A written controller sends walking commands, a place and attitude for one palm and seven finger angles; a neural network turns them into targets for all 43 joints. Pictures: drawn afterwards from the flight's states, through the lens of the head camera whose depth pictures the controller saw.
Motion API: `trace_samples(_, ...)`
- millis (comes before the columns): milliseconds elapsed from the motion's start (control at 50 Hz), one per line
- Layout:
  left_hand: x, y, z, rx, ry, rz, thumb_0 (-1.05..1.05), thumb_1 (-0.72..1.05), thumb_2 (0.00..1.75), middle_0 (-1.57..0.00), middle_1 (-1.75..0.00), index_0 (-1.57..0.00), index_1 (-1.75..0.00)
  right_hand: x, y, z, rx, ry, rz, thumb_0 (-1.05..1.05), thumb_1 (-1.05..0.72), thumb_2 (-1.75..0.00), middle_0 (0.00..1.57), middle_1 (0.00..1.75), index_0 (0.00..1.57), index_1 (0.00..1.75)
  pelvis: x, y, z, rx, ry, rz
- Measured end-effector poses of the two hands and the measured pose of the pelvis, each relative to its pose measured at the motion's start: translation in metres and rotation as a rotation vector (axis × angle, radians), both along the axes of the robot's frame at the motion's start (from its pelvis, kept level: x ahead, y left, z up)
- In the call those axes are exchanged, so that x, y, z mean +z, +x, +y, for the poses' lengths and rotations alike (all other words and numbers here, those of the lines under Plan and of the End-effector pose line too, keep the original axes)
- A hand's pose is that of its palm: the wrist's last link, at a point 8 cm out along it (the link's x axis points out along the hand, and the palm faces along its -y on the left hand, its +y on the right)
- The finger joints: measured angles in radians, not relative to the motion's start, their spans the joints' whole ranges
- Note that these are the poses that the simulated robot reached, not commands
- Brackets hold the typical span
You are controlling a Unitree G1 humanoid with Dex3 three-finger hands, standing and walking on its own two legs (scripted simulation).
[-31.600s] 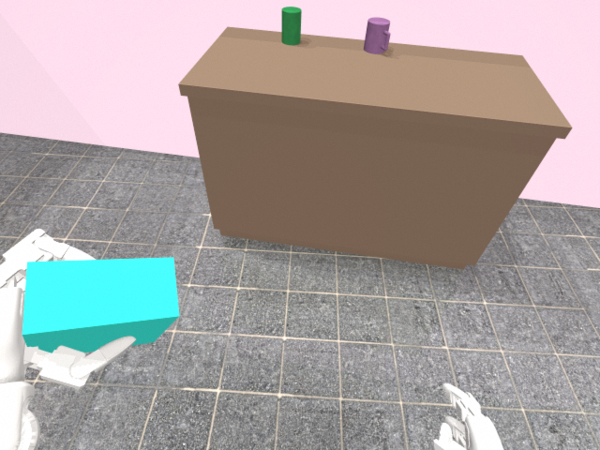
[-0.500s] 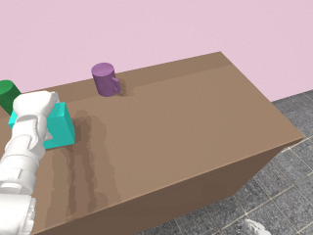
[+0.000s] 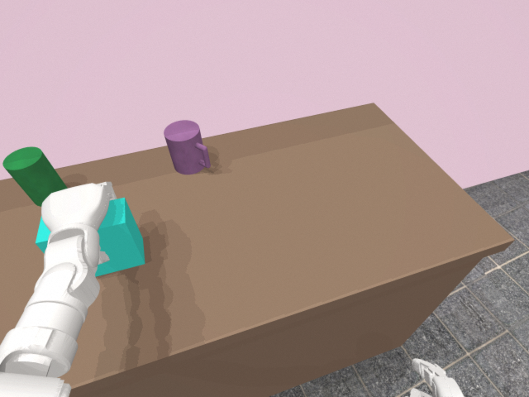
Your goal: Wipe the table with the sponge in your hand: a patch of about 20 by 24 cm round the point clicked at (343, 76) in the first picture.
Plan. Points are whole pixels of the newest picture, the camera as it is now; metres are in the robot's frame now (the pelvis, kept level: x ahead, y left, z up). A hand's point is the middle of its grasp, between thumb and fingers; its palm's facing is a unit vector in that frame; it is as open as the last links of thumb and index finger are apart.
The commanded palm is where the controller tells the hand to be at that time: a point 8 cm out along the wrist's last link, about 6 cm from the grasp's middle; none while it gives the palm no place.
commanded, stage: wipe back along the first lane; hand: left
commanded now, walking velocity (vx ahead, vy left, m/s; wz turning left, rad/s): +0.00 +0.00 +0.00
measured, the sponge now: (100, 247) +0.34 +0.33 +0.01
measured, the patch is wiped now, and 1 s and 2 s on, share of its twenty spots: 0.95 0.95 0.95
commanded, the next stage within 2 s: lift the sponge slowly off the table in 1.04 s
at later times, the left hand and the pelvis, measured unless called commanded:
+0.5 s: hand (94, 253) +0.30 +0.30 +0.06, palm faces +0.00 -0.04 -1.00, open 10.1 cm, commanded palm +0.26 +0.29 +0.09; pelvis +0.00 -0.01 +0.00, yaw +0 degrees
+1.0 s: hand (88, 289) +0.24 +0.28 +0.06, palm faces +0.04 -0.06 -1.00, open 10.1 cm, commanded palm +0.20 +0.27 +0.09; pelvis +0.00 -0.01 +0.00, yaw -1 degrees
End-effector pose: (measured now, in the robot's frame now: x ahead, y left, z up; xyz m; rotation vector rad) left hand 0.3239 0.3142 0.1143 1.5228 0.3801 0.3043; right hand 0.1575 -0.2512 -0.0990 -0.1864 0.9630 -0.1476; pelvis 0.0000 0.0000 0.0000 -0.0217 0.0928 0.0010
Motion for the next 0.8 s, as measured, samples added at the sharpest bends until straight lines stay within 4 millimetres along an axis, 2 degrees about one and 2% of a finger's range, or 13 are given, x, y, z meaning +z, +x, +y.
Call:
trace_samples(200,-0.001,-0.018,-0.009,0.01,-0.009,-0.014,-0.01,-0.48,1.06,-0.68,-1.38,-0.7,-1.37,0.007,0.024,0.009,0.048,0.026,-0.072,0.01,-0.9,-0.89,0.2,0.3,0.2,0.3,0.0,0.0,-0.006,0.0,0.003,-0.012)
trace_samples(720,-0.001,-0.06,-0.03,0.002,-0.017,-0.041,-0.01,-0.47,1.06,-0.67,-1.39,-0.7,-1.38,0.014,0.041,0.011,0.073,0.036,-0.145,0.01,-0.9,-0.89,0.2,0.3,0.2,0.3,0.001,0.002,-0.009,-0.011,0.01,-0.056)
trace_samples(800,-0.001,-0.072,-0.035,-0.019,-0.016,-0.049,-0.01,-0.47,1.06,-0.67,-1.39,-0.7,-1.37,0.016,0.047,0.014,0.077,0.05,-0.17,0.01,-0.9,-0.89,0.2,0.3,0.2,0.3,0.001,0.003,-0.008,-0.018,0.01,-0.059)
